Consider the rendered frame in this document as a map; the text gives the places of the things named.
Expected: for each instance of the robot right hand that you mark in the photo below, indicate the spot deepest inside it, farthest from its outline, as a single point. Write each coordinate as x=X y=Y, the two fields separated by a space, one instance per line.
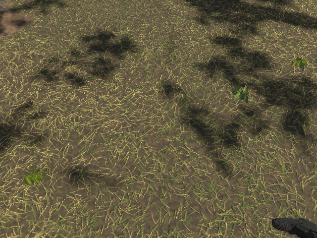
x=301 y=227

